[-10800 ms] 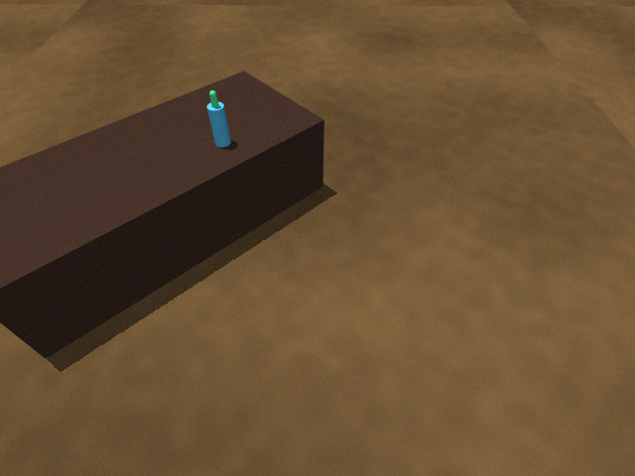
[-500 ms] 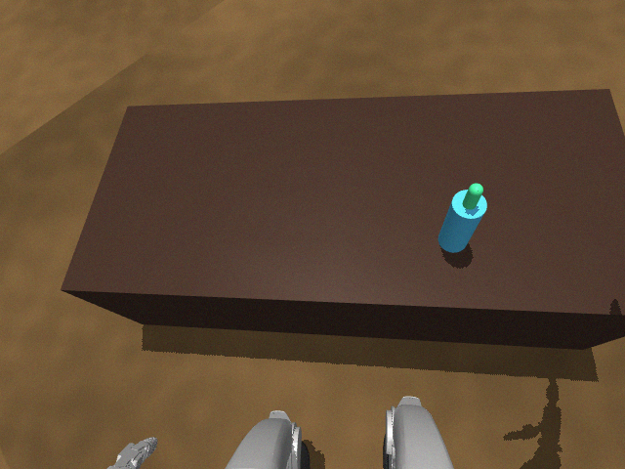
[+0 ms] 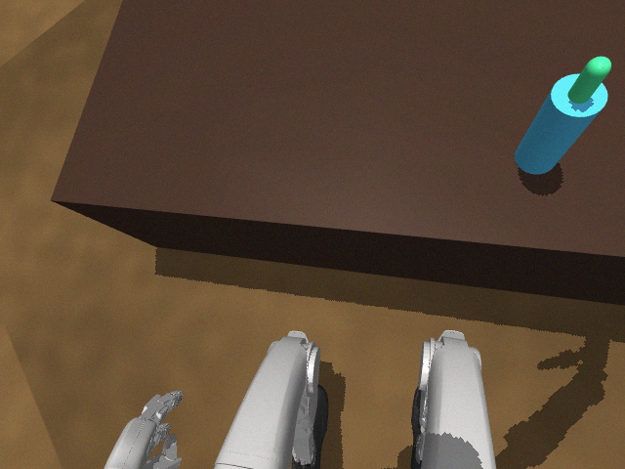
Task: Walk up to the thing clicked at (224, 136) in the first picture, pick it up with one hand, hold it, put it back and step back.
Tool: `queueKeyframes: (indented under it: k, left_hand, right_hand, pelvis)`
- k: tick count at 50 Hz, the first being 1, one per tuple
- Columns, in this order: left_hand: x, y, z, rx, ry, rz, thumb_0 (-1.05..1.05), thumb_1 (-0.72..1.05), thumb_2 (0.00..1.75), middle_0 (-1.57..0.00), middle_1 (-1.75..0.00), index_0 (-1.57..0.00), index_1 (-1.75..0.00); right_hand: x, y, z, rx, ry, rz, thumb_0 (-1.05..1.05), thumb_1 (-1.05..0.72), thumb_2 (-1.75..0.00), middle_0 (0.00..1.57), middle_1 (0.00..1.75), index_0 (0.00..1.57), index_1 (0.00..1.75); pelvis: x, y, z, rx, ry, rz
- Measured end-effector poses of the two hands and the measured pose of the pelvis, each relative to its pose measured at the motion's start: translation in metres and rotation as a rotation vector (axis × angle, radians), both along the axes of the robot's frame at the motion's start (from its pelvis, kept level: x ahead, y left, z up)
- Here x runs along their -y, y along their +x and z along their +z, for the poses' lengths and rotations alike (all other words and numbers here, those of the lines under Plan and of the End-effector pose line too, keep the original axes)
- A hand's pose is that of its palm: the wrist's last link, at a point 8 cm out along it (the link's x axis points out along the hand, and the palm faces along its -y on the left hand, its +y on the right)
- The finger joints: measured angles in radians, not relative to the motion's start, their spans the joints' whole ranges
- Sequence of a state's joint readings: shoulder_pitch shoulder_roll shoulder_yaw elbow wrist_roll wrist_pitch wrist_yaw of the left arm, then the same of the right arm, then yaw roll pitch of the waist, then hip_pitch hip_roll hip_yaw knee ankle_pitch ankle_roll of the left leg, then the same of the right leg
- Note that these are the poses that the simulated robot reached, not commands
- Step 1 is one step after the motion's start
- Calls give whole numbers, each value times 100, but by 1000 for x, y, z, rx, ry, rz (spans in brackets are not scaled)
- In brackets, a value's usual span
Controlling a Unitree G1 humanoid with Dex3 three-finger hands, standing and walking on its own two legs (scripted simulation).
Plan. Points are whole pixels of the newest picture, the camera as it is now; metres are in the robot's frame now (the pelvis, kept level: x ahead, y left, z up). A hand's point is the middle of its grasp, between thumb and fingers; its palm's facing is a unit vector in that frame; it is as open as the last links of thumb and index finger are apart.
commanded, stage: approach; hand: right
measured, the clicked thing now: (562, 118) +0.55 -0.28 -0.09
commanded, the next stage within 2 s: close in in 0.14 s
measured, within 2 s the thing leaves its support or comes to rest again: neither
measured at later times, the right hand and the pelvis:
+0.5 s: hand (607, 161) +0.50 -0.34 -0.12, palm faces +0.29 +0.96 -0.03, open 17.5 cm; pelvis -0.05 +0.02 -0.16, yaw +4 degrees
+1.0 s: hand (570, 159) +0.50 -0.29 -0.12, palm faces +0.29 +0.96 -0.02, open 17.2 cm; pelvis -0.04 +0.02 -0.14, yaw +3 degrees
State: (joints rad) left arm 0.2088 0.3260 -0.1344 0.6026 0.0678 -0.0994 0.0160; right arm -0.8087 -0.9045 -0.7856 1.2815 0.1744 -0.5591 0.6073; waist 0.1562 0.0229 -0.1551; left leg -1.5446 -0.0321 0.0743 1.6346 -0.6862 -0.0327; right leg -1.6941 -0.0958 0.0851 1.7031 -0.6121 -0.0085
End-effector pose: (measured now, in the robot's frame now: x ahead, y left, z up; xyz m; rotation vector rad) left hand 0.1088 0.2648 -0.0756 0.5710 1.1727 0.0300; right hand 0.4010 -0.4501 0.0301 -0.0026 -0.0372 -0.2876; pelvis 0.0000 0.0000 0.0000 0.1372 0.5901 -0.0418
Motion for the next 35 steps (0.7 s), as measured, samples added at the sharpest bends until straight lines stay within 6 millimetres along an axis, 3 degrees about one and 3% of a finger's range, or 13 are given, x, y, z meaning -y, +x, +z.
queueKeyframes:
  k: [4, 9, 18, 26, 35]
  left_hand:
    - [0, -8, -47, -28, -10, 6, 0, 91, 88, -19, -30, -20, -29]
    - [-1, -27, -95, -76, -31, 29, 0, 92, 88, -19, -30, -20, -30]
    - [-9, -80, -153, -175, -35, 88, 0, 91, 88, -20, -30, -21, -30]
    - [-16, -116, -170, -252, -26, 178, 0, 91, 88, -20, -31, -21, -30]
    - [-22, -111, -159, -214, -35, 224, 0, 92, 87, -20, -30, -21, -29]
  right_hand:
    - [-10, 11, -46, -9, 6, 16, -1, 59, -3, 6, 5, 5, 4]
    - [-24, 23, -87, -20, 10, 18, -1, 57, -3, 6, 5, 6, 4]
    - [-44, 47, -131, -17, -19, -5, -1, 55, -4, 6, 5, 5, 4]
    - [-73, 63, -148, -30, -30, -5, -1, 54, -3, 6, 4, 5, 4]
    - [-96, 66, -137, -49, -16, -15, -1, 51, -2, 7, 4, 6, 3]
  pelvis:
    - [-3, -11, -40, -20, 9, 12]
    - [-7, -24, -82, -27, 14, 28]
    - [-12, -45, -141, -6, 21, 51]
    - [-16, -47, -161, -2, 12, 60]
    - [-20, -42, -148, -17, 3, 67]
